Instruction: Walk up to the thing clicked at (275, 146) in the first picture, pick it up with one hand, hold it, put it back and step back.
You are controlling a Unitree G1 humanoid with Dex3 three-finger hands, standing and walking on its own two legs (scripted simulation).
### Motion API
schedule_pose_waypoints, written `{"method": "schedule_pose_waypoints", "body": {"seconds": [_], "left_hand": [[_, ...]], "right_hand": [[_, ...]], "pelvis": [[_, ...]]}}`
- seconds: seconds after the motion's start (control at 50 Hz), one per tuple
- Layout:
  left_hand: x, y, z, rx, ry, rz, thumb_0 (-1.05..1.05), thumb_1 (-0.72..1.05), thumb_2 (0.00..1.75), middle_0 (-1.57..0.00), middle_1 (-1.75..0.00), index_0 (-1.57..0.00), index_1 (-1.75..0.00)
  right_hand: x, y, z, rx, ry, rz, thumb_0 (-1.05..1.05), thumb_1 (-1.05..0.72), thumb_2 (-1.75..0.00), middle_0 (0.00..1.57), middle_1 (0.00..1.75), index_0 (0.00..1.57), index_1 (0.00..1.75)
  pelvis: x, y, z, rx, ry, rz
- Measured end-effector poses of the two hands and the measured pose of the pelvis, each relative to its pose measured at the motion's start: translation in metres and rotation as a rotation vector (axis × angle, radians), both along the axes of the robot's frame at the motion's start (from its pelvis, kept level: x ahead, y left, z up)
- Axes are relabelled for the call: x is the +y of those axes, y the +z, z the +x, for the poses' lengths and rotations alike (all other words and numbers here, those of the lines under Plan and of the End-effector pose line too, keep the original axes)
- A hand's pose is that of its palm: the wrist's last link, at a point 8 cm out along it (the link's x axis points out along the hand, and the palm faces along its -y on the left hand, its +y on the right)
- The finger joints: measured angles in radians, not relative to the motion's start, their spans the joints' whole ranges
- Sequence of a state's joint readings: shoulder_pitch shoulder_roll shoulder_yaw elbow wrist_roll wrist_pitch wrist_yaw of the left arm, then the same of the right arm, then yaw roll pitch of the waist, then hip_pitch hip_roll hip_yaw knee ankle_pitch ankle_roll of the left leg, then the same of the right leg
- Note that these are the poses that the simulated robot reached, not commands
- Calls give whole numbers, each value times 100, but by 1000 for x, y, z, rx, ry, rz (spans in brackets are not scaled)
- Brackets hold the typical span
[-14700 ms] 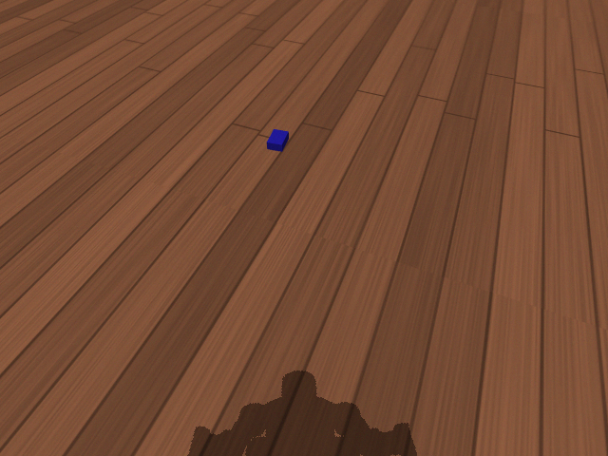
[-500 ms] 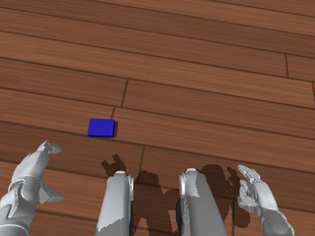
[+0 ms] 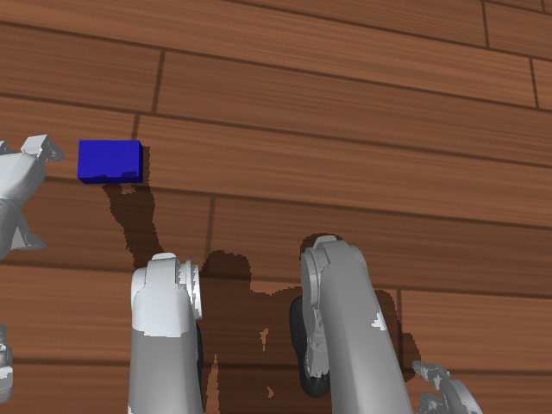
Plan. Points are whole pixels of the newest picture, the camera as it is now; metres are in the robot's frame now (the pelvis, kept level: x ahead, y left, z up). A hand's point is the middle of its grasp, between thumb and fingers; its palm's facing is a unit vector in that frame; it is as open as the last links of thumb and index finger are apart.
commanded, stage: rise first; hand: left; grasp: from above
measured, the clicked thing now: (112, 162) +0.56 +0.28 -0.37
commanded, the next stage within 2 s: none
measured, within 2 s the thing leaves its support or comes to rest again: neither
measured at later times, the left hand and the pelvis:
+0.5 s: hand (48, 183) +0.46 +0.33 -0.20, palm faces -0.48 -0.02 -0.88, open 14.1 cm; pelvis +0.01 +0.01 -0.05, yaw -2 degrees
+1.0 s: hand (60, 176) +0.48 +0.32 -0.23, palm faces -0.49 -0.03 -0.87, open 14.0 cm; pelvis +0.01 +0.01 -0.06, yaw -4 degrees
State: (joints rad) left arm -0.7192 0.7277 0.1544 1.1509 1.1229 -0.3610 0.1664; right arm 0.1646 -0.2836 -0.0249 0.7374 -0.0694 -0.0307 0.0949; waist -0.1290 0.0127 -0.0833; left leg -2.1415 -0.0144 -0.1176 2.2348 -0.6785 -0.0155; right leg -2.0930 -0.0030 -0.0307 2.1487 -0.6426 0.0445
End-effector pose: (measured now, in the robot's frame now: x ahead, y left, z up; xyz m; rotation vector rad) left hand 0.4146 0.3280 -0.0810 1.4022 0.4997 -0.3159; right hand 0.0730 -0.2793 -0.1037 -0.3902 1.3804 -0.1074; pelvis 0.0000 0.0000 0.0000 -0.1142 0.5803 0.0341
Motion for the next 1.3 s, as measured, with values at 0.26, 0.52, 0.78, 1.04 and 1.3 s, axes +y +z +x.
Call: {"method": "schedule_pose_waypoints", "body": {"seconds": [0.26, 0.52, 0.78, 1.04, 1.3], "left_hand": [[4, -34, 32, -7, -95, 78, 0, -51, 101, -9, -97, -9, -97], [0, -62, 53, -34, -125, 85, 0, -51, 100, -10, -97, -9, -96], [-3, -83, 68, -20, -98, 98, 0, -50, 98, -10, -100, -10, -98], [-4, -93, 76, -25, -110, 84, 0, -50, 98, -10, -100, -10, -99], [-4, -99, 83, -30, -111, 83, 0, -49, 99, -12, -99, -12, -98]], "right_hand": [[5, -18, -12, 78, 5, -28, 1, -90, -90, 20, 30, 21, 30], [8, -31, -7, 111, 46, -37, 1, -90, -90, 20, 30, 21, 30], [9, -37, -14, 150, 58, -35, 1, -91, -90, 20, 30, 21, 30], [11, -35, -23, 186, 61, -43, 0, -91, -90, 20, 30, 21, 30], [16, -34, -26, 182, 61, -46, 0, -91, -90, 20, 30, 21, 30]], "pelvis": [[6, -29, 4, 7, -2, -26], [6, -47, 8, 9, -12, -37], [5, -55, 12, 15, -22, -46], [7, -60, 13, 15, -27, -60], [10, -63, 12, 9, -30, -72]]}}
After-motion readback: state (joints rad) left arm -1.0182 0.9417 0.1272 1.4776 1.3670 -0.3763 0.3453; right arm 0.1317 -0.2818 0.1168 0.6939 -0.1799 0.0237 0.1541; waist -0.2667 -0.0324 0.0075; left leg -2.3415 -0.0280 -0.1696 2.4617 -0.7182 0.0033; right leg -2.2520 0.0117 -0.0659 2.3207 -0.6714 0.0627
